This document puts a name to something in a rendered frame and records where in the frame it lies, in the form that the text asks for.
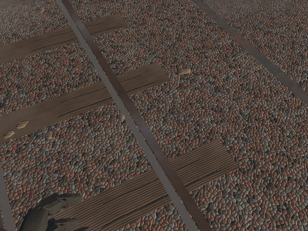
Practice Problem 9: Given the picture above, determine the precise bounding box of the left robot hand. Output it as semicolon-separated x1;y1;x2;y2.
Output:
19;192;90;231

